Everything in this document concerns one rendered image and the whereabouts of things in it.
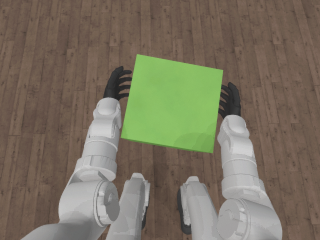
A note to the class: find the left robot forearm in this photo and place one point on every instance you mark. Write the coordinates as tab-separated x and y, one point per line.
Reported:
98	159

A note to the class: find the left robot upper arm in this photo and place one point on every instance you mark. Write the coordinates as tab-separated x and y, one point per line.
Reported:
86	208

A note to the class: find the right robot forearm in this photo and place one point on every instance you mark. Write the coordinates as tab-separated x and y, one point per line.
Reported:
240	174

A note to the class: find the right robot thigh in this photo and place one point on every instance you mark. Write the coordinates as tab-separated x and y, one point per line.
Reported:
196	200

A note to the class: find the right robot upper arm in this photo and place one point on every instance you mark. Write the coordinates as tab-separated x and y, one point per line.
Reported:
242	219

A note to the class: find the robot left hand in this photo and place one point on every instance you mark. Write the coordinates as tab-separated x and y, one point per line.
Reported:
112	88

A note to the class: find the right robot foot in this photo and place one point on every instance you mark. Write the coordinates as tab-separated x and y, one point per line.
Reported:
186	228

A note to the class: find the carton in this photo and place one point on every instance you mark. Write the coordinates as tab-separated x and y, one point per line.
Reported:
173	104

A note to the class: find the robot right hand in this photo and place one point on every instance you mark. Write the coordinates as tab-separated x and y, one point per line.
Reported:
232	105

